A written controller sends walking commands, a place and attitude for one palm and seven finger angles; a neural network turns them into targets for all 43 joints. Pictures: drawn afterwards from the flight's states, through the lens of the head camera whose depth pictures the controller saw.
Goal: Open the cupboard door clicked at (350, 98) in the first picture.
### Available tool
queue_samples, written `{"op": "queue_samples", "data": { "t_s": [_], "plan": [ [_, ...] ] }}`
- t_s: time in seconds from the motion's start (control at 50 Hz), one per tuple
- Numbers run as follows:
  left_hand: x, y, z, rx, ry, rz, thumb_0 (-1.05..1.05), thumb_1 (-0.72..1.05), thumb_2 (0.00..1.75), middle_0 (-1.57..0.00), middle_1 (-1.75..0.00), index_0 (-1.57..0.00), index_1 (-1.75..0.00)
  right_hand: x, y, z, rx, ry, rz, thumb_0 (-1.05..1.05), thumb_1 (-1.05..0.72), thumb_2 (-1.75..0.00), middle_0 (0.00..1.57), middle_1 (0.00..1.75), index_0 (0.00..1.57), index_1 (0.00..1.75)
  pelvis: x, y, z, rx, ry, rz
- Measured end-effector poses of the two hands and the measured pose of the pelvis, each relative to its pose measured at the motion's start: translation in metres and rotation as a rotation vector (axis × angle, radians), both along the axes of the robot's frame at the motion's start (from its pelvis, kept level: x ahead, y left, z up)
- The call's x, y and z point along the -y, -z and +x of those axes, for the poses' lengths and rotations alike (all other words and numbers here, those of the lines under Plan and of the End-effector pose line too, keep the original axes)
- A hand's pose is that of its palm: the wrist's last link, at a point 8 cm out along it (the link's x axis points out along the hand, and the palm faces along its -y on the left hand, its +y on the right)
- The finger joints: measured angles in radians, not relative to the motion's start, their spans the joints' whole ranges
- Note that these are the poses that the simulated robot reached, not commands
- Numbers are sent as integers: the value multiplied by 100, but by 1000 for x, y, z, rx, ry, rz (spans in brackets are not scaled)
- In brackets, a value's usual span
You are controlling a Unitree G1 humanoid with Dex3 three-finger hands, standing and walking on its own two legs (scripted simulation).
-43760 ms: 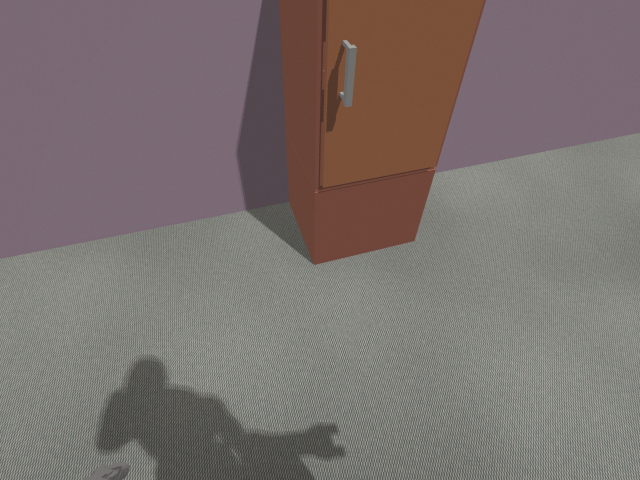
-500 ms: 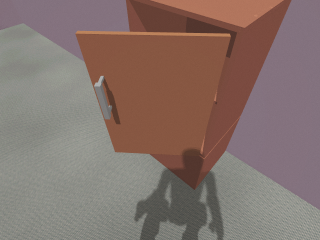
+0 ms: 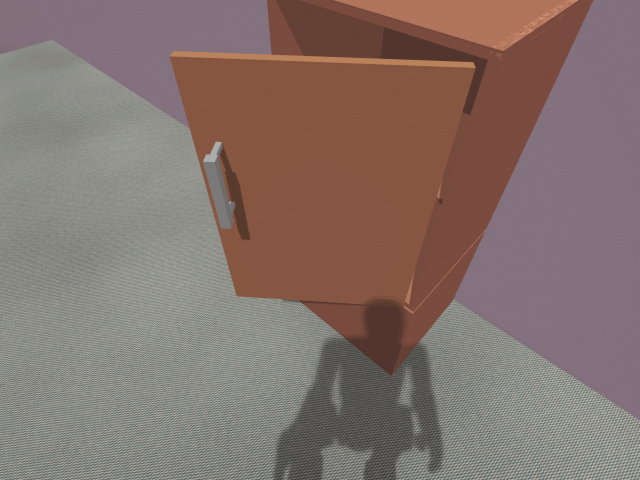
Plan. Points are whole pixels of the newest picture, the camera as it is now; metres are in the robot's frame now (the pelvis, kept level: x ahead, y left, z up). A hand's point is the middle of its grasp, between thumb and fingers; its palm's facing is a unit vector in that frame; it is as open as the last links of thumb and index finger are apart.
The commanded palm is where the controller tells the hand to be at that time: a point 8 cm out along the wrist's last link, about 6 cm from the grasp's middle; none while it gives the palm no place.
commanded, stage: look again from close up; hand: left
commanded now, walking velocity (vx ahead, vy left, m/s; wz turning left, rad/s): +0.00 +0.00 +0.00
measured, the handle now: (222, 186) +0.56 +0.21 +0.04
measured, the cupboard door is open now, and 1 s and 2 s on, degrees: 39 39 39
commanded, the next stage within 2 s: raise the hand with hooked fingers in 0.28 s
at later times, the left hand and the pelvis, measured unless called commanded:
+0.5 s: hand out of the picture +0.13 +0.23 -0.09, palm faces +0.23 -0.95 -0.21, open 7.4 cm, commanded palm +0.11 +0.26 -0.06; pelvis +0.01 +0.03 +0.00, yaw +0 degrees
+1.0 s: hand (146, 452) +0.16 +0.21 -0.01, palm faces +0.06 -0.99 -0.09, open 9.8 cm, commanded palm +0.14 +0.27 -0.02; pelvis -0.03 -0.01 -0.08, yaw +2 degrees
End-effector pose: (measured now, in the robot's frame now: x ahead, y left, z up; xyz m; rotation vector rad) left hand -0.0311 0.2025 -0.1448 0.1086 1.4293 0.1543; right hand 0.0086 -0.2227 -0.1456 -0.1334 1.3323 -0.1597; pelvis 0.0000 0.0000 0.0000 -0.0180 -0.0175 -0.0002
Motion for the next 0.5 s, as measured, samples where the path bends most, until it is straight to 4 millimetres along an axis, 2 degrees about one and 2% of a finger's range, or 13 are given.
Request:
{"op": "queue_samples", "data": {
  "t_s": [0.18,0.28,0.4,0.42,0.44,0.5],
  "plan": [
    [-32,-6,30,78,24,35,0,90,90,-19,-30,-20,-29,-24,-1,-18,-39,-13,25,1,-93,-89,20,30,20,30,-14,-3,0,-8,8,19],
    [-39,-6,41,90,36,35,0,90,90,-19,-30,-20,-29,-33,-2,-22,-59,-10,32,1,-92,-89,20,30,20,30,-20,-4,2,-11,11,21],
    [-43,-3,46,79,43,31,0,91,90,-19,-30,-20,-29,-36,-4,-17,-68,-9,19,1,-92,-89,20,30,20,30,-25,-4,7,-15,14,15],
    [-47,-9,54,120,-14,36,1,92,89,-20,-30,-20,-30,-33,-6,-13,-42,-3,8,1,-92,-89,20,30,20,30,-26,-3,7,-17,12,12],
    [-54,-22,71,230,-49,53,2,93,89,-20,-30,-20,-30,-29,-10,-6,19,-7,-15,2,-92,-89,21,30,20,30,-26,-2,7,-18,15,17],
    [-69,-77,133,630,-70,132,3,92,89,-20,-31,-20,-31,-15,-20,26,235,-13,-66,2,-93,-89,21,30,20,30,-29,0,9,-28,7,32]
  ]
}}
